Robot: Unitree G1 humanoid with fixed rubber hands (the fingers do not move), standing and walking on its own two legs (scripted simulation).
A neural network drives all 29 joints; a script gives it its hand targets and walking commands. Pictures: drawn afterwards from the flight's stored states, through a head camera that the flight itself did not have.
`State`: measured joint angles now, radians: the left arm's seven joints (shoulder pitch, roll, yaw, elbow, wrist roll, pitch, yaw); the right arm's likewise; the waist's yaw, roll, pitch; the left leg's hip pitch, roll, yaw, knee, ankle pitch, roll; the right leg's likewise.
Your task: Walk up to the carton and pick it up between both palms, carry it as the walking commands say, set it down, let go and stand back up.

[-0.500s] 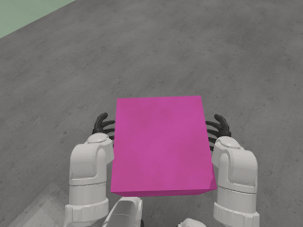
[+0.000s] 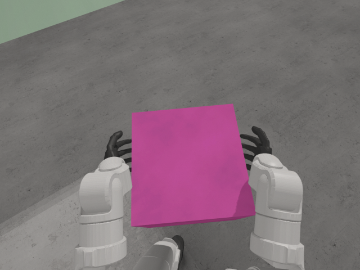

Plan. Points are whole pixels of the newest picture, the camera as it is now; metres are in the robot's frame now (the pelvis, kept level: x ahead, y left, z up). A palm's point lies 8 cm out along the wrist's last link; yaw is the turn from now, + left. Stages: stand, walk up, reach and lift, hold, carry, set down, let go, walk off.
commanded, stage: carry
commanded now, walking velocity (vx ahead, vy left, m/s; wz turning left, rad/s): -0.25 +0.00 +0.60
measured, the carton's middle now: (187, 171) +0.32 +0.03 -0.01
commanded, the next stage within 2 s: none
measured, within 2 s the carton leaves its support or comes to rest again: neither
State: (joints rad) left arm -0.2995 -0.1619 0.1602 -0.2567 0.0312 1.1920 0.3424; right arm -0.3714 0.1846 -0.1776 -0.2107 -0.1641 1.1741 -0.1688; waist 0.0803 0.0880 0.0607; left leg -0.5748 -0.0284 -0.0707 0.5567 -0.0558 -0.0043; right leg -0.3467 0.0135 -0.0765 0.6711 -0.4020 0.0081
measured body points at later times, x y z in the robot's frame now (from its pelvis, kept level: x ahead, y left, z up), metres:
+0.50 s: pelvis -0.20 +0.03 +0.00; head -0.15 +0.04 +0.45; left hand +0.02 +0.28 +0.05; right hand +0.14 +0.00 +0.05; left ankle -0.10 +0.17 -0.71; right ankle -0.16 -0.09 -0.68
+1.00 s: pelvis -0.39 -0.01 +0.00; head -0.37 +0.02 +0.45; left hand -0.23 +0.29 +0.04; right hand -0.06 +0.04 +0.06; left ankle -0.41 +0.13 -0.71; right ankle -0.28 -0.09 -0.66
